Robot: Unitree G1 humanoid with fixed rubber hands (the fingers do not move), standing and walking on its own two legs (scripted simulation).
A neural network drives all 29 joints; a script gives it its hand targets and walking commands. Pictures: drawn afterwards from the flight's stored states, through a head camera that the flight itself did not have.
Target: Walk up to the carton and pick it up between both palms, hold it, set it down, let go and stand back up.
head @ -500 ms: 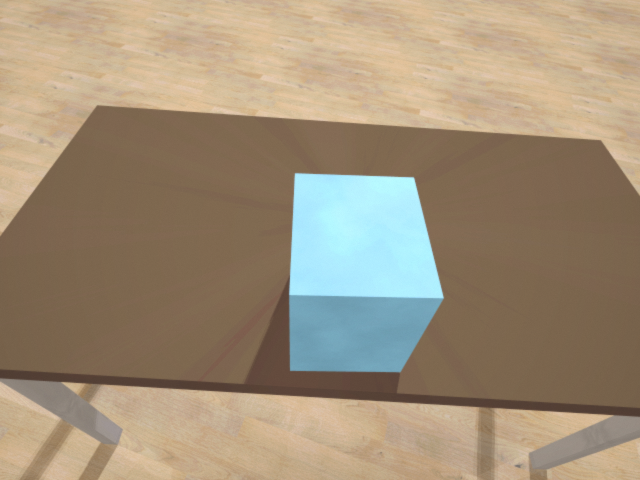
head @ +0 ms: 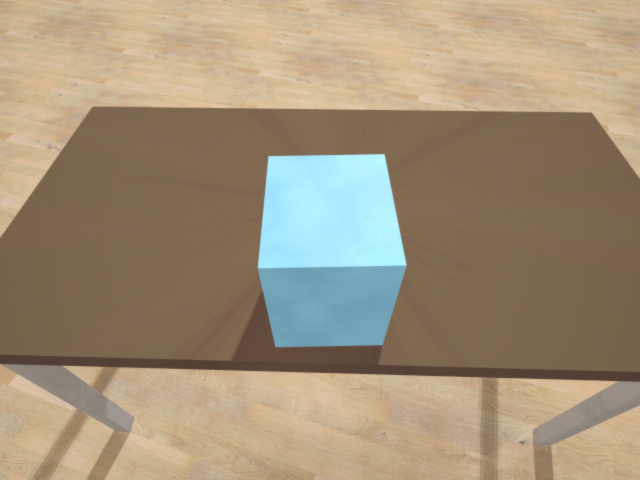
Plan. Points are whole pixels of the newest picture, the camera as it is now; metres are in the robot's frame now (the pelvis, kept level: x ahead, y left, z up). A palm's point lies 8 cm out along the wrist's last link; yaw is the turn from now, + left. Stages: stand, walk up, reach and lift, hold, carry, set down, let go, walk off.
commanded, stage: walk up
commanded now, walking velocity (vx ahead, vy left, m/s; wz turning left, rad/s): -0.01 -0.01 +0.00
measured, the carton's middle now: (327, 254) +0.42 +0.00 +0.00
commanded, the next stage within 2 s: stand in 0.94 s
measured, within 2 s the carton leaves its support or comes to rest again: neither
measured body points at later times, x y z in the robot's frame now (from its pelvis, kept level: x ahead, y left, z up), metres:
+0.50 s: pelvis +0.03 -0.04 +0.01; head +0.06 -0.05 +0.46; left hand -0.02 +0.15 -0.15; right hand -0.02 -0.24 -0.16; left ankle +0.04 +0.08 -0.74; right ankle -0.06 -0.12 -0.74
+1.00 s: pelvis +0.03 -0.03 +0.01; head +0.06 -0.04 +0.45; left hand -0.01 +0.17 -0.15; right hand +0.01 -0.23 -0.16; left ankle +0.04 +0.08 -0.74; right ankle -0.06 -0.12 -0.74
